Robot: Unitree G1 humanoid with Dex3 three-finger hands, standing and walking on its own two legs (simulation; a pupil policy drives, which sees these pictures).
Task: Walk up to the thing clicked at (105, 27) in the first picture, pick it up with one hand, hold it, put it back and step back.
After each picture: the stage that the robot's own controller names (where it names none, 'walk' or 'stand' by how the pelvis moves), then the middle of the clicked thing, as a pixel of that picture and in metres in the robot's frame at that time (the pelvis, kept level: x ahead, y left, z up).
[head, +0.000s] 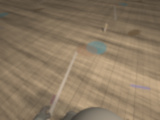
stand; (105, 28) +2.38 -0.36 -0.66
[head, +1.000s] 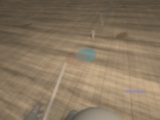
walk; (93, 35) +2.25 +0.11 -0.62
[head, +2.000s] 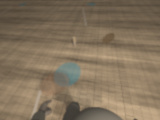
walk; (74, 42) +1.56 +0.45 -0.65
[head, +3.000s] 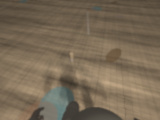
walk; (71, 58) +1.01 +0.40 -0.65
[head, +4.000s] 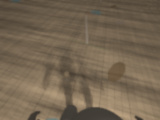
walk; (67, 77) +0.61 +0.30 -0.63
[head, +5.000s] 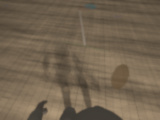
walk; (67, 91) +0.35 +0.24 -0.63
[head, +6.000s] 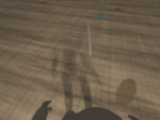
stand; (67, 103) +0.26 +0.23 -0.65
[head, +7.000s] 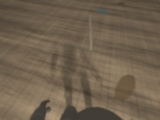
stand; (67, 97) +0.30 +0.23 -0.64
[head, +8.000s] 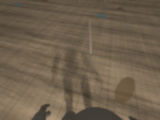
stand; (67, 99) +0.31 +0.25 -0.66
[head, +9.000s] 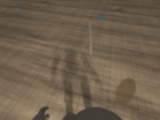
stand; (67, 100) +0.30 +0.24 -0.66
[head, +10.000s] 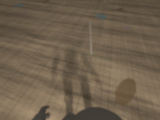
stand; (67, 101) +0.29 +0.24 -0.66
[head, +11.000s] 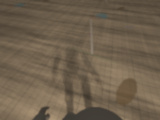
stand; (68, 100) +0.29 +0.23 -0.66
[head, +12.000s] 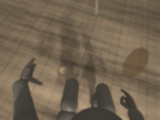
go down; (65, 72) +0.36 +0.23 -0.39
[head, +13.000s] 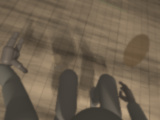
go down; (58, 63) +0.38 +0.26 -0.24
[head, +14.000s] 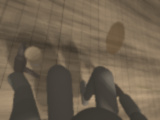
close in; (36, 59) +0.36 +0.29 -0.16
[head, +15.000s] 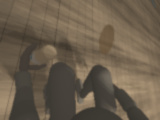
close; (39, 56) +0.36 +0.26 -0.15
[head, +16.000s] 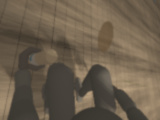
lift; (39, 58) +0.35 +0.25 -0.16
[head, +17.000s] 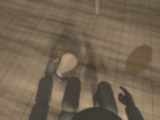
lift; (63, 70) +0.31 +0.18 +0.03
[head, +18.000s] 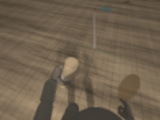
hold; (67, 74) +0.29 +0.16 +0.06
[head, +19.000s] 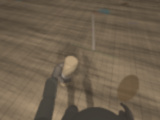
hold; (67, 73) +0.30 +0.16 +0.06
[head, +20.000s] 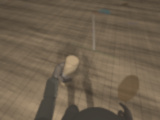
hold; (68, 72) +0.31 +0.16 +0.06
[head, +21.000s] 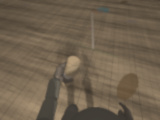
crouch; (69, 73) +0.31 +0.15 +0.05
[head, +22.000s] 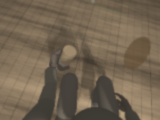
lower; (65, 60) +0.39 +0.17 -0.04
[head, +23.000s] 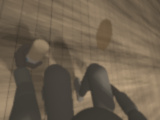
lower; (34, 56) +0.39 +0.25 -0.16
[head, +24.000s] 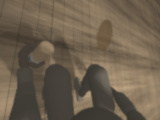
lower; (37, 56) +0.38 +0.25 -0.16
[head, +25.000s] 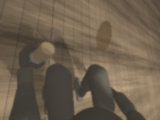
lower; (38, 56) +0.37 +0.24 -0.16
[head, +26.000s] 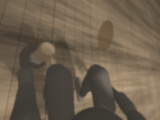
lower; (39, 57) +0.37 +0.25 -0.15
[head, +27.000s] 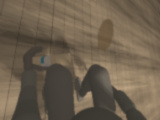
open; (50, 60) +0.36 +0.18 -0.17
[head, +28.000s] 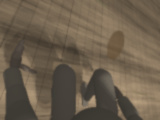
stand; (67, 67) +0.36 +0.09 -0.27
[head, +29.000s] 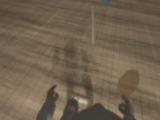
stand; (80, 100) +0.27 +0.03 -0.64
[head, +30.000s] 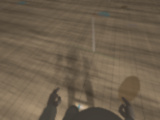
stand; (82, 106) +0.27 +0.04 -0.68
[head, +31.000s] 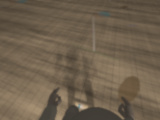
stand; (82, 106) +0.27 +0.03 -0.69
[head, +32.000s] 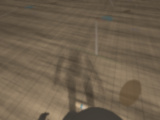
stand; (84, 106) +0.29 +0.03 -0.74
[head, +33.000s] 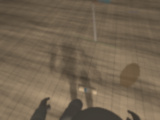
walk; (87, 90) +0.39 -0.01 -0.72
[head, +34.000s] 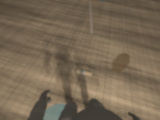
walk; (84, 72) +0.66 +0.01 -0.73
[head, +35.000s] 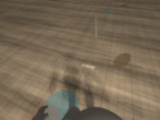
stand; (87, 66) +0.97 +0.07 -0.73
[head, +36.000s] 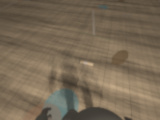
stand; (86, 63) +0.99 +0.07 -0.74
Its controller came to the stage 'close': yes
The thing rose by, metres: 0.69
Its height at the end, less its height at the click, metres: -0.09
